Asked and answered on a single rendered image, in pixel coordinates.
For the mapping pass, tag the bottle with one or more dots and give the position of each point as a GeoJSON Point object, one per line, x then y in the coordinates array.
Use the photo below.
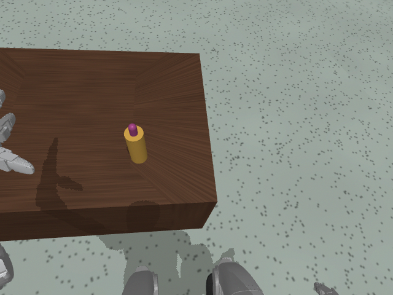
{"type": "Point", "coordinates": [135, 141]}

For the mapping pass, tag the right robot hand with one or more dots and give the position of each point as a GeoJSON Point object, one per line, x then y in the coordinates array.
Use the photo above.
{"type": "Point", "coordinates": [323, 290]}

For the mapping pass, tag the left robot arm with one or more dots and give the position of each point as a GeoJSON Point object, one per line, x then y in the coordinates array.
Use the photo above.
{"type": "Point", "coordinates": [6, 268]}

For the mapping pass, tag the left robot hand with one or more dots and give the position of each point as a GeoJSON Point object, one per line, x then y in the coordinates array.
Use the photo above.
{"type": "Point", "coordinates": [8, 160]}

